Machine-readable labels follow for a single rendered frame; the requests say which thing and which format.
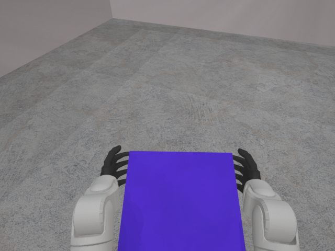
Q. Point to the carton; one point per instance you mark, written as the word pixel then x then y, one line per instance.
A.
pixel 181 201

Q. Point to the left robot forearm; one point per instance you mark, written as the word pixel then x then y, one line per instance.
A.
pixel 93 216

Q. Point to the robot left hand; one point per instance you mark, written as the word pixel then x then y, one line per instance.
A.
pixel 110 166

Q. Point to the robot right hand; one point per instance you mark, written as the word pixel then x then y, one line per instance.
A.
pixel 249 169

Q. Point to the right robot forearm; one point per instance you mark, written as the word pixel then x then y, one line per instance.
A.
pixel 274 224

